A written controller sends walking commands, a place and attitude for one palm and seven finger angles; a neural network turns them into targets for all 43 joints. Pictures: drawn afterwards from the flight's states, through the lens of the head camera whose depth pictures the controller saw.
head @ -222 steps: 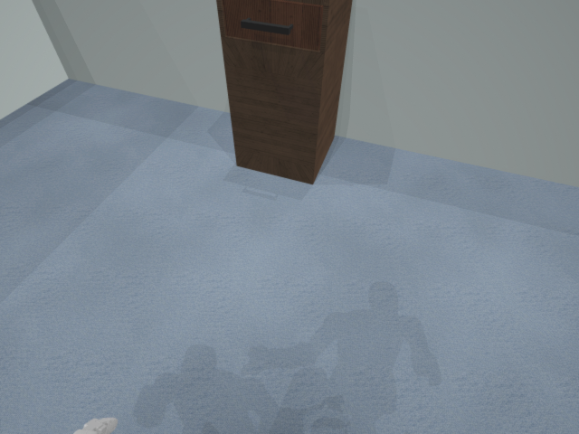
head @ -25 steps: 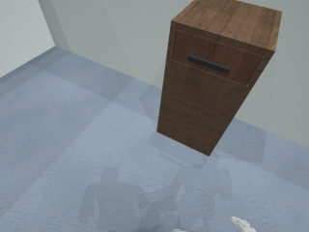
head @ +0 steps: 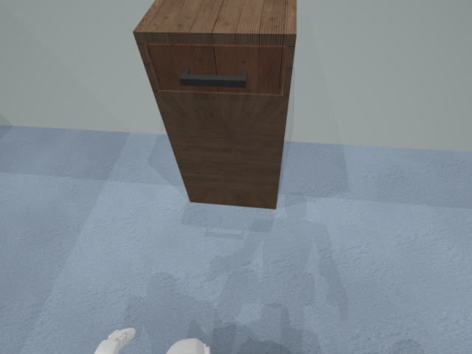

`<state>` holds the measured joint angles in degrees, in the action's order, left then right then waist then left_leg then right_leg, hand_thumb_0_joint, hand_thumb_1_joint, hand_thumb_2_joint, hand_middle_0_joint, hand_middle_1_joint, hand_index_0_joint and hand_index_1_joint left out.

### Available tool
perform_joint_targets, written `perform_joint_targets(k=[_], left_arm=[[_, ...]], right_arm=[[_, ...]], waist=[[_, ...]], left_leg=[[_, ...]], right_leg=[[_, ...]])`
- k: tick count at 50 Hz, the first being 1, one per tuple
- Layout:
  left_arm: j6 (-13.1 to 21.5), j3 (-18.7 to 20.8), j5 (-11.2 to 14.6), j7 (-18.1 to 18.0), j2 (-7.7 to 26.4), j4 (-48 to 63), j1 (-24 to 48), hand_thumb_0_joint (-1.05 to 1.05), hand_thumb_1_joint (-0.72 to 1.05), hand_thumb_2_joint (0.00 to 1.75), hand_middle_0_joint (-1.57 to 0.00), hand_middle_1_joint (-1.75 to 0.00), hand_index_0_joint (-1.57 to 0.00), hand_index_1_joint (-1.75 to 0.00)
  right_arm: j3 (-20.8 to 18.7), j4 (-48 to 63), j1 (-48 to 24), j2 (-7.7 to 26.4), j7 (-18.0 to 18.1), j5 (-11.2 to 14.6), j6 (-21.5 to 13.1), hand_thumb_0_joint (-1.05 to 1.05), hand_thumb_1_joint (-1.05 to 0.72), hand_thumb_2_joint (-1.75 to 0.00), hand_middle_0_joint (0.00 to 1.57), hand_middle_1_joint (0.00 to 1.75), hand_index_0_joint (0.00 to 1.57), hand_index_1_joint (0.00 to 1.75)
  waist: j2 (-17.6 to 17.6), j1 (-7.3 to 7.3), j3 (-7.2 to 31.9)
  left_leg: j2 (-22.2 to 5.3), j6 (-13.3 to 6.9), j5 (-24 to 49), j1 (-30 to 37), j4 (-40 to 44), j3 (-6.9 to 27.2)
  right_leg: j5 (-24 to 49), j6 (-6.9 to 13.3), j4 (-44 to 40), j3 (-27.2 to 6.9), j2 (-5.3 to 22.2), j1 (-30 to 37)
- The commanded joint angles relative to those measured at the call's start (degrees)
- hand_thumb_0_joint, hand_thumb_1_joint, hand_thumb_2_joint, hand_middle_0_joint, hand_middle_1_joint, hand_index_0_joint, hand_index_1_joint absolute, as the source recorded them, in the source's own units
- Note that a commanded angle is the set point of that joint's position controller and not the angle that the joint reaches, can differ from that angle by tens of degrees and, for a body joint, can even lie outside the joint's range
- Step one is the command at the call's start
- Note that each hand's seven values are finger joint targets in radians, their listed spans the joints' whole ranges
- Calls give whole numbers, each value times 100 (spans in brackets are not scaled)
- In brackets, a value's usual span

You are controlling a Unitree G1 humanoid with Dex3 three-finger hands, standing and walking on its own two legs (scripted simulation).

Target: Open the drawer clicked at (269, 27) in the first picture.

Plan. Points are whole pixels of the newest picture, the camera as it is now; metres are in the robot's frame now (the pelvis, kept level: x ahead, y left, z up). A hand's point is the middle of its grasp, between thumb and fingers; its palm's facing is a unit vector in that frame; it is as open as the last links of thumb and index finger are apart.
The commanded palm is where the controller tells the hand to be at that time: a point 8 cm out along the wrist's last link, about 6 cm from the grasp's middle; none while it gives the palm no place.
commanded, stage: turn to face it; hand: left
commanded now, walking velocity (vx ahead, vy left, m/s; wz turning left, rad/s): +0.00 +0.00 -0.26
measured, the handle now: (214, 76) +0.81 +0.08 +0.00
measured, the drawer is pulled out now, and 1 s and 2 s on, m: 0.00 0.00 0.00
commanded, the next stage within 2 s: take the last steps up to it in 0.02 s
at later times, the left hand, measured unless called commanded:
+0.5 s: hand out of the picture +0.09 +0.20 -0.16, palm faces -0.11 -0.98 -0.17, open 7.4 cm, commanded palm none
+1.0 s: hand out of the picture +0.13 +0.11 -0.17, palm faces -0.04 -0.99 -0.14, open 7.3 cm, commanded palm none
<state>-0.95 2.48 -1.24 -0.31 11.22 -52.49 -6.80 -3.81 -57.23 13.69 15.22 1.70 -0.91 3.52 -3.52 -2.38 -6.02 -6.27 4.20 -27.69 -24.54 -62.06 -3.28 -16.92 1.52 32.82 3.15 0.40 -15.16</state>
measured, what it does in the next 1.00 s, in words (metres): walks ahead: left foot, then right foot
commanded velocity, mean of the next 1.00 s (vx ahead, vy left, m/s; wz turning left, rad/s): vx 0.25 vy -0.01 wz -0.05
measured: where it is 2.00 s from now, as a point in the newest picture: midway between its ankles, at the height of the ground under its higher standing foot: (262, 343)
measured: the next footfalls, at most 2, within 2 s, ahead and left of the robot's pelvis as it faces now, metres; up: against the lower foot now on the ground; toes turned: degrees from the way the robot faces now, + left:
left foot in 0.24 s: +0.06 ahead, +0.13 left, +0.00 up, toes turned +2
right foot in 0.66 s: +0.11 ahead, -0.15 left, +0.00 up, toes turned -15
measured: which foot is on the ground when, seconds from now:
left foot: up 0.00-0.22, down 0.24-0.66, up 0.68-1.00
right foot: down 0.00-0.26, up 0.28-0.64, down 0.66-1.00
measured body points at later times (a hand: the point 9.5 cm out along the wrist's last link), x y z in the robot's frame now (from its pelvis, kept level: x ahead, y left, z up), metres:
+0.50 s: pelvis +0.03 +0.02 +0.02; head +0.04 +0.03 +0.47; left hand +0.10 +0.25 -0.14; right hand -0.04 -0.20 -0.13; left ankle +0.02 +0.13 -0.73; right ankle +0.02 -0.13 -0.67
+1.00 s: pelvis +0.18 -0.05 +0.01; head +0.20 -0.05 +0.46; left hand +0.14 +0.16 -0.15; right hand +0.23 -0.29 -0.14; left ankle +0.28 +0.06 -0.70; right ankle +0.07 -0.14 -0.73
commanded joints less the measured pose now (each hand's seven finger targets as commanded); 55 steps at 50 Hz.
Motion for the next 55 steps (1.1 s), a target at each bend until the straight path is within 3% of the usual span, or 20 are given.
perform_joint_targets(k=[1,7,11,12,13,14,16,19,27,31,32,33,34,36,40,49,52,53,54,55], left_arm=[[28,277,5,-106,1153,286,-171,0,90,90,-20,-30,-20,-30],[-4,316,-22,-88,1219,165,-267,0,90,90,-20,-30,-20,-30],[-52,246,54,1,879,163,-112,0,90,90,-20,-30,-20,-30],[-76,183,65,59,516,267,-146,0,90,90,-20,-30,-20,-30],[-38,163,35,85,417,452,18,0,90,90,-20,-30,-20,-30],[-53,251,-70,102,583,446,184,0,90,90,-20,-30,-20,-30],[-2,303,-71,206,576,178,-148,0,90,90,-20,-30,-20,-30],[35,217,-30,238,341,-91,-520,0,90,90,-20,-30,-20,-30],[130,101,-19,230,97,-135,11,0,90,90,-20,-30,-20,-30],[246,156,-16,199,169,-581,-879,0,90,90,-20,-30,-20,-30],[311,201,-30,152,408,-783,-1428,0,90,90,-20,-30,-20,-30],[379,310,-57,72,1018,-966,-2065,0,90,90,-20,-30,-20,-30],[366,352,22,14,1311,-1047,-2491,0,90,90,-20,-30,-20,-30],[397,267,14,-44,866,-1015,-1941,0,90,90,-20,-30,-20,-30],[518,54,-23,-75,264,-919,-1427,0,90,90,-20,-30,-20,-30],[530,62,-30,-117,482,-1163,-1745,0,90,90,-20,-30,-20,-30],[467,71,15,-119,467,-1163,-1642,0,90,90,-20,-30,-20,-30],[432,49,36,-97,286,-1097,-1788,0,90,90,-20,-30,-20,-30],[421,1,104,-54,-3,-988,-2021,0,90,90,-20,-30,-20,-30],[405,3,50,-89,106,-880,-1827,0,90,90,-20,-30,-20,-30]], right_arm=[[-8,412,84,235,-39,-7,-130,0,-90,-90,20,30,20,30],[59,450,31,85,-34,18,-230,0,-90,-90,20,30,20,30],[84,159,918,180,-28,-48,-406,0,-90,-90,20,30,20,30],[-22,109,1232,677,-15,-125,-446,0,-90,-90,20,30,20,30],[-91,218,1382,1101,-7,-145,-423,0,-90,-90,20,30,20,30],[-95,190,1185,1037,12,-153,-461,0,-90,-90,20,30,20,30],[36,320,539,548,15,-115,-531,0,-90,-90,20,30,20,30],[69,194,672,323,22,-74,-655,0,-90,-90,20,30,20,30],[-52,-320,1328,338,-37,-106,-620,0,-90,-90,20,30,20,30],[-40,-434,1094,217,-59,-76,-568,0,-90,-90,20,30,20,30],[-12,-423,1069,38,-86,-33,-590,0,-90,-90,20,30,20,30],[86,-260,955,-363,-136,36,-609,0,-90,-90,20,30,20,30],[106,21,447,-227,-151,6,-601,0,-90,-90,20,30,20,30],[10,17,73,-152,-179,-25,-574,0,-90,-90,20,30,20,30],[25,-256,513,-448,-236,-71,-507,0,-90,-90,20,30,20,30],[104,136,-466,-398,-331,-11,-564,0,-90,-90,20,30,20,30],[57,-156,485,-134,-223,-68,-623,0,-90,-90,20,30,20,30],[-41,-289,1139,339,-160,-123,-665,0,-90,-90,20,30,20,30],[-143,-338,1525,884,-106,-116,-641,0,-90,-90,20,30,20,30],[-109,-358,1477,858,-59,-37,-595,0,-90,-90,20,30,20,30]], waist=[[1184,186,747],[1240,267,800],[666,-83,630],[-906,-230,367],[-1506,-295,29],[-1403,-266,-170],[-503,116,-338],[-458,175,106],[-602,-126,70],[-323,308,301],[220,546,523],[1762,800,660],[1963,980,671],[1514,734,63],[999,199,44],[1117,302,-35],[691,-180,414],[-230,-360,933],[-1556,-341,1399],[-1299,-359,1544]], left_leg=[[15,81,370,-291,109,94],[224,-12,343,316,1714,-39],[158,-186,835,2152,3803,-52],[-970,-591,-641,2288,4681,1573],[-2039,-1136,-1934,1706,5605,3041],[-2135,-1218,-2275,1204,5925,3262],[-1487,-1070,-1288,913,5736,2049],[-1031,-978,250,1381,5443,899],[-1204,-1176,859,1660,5198,570],[-802,-842,612,1077,4207,185],[-534,-649,499,416,3314,-130],[111,-397,-183,-970,1664,-781],[202,-436,-760,-1556,524,-319],[-128,-504,128,-1693,-279,169],[-185,-302,1040,-963,357,-54],[106,-473,1468,-221,2314,-361],[416,-582,2101,1563,3272,-531],[-335,-835,2876,2708,3444,343],[-1743,-1476,3596,3479,3965,2074],[-1897,-1669,2881,3215,4375,2319]], right_leg=[[2736,824,-1263,-1185,1384,426],[1930,911,-1286,-1599,1333,428],[-1255,365,-917,-1343,643,-985],[-1761,40,414,-687,-90,-1890],[-1732,-131,1749,-71,-340,-2263],[-1440,-81,2612,-530,-40,-2289],[-565,-114,3189,-454,151,-2102],[-8,-208,2988,-272,249,-1848],[-362,-269,717,270,378,-1063],[259,-197,-640,550,97,579],[103,-36,-1000,60,476,1574],[-763,457,-1695,-1715,1804,2526],[-1055,867,-2285,-2825,2470,2352],[-1514,913,-2536,-2491,2291,1367],[1180,610,-2216,-623,1632,789],[2708,574,-1757,-160,1577,1099],[3260,320,-204,206,1200,714],[1921,73,1036,445,733,-93],[-1516,-125,2641,679,56,-1174],[-1956,-28,3523,73,63,-1353]])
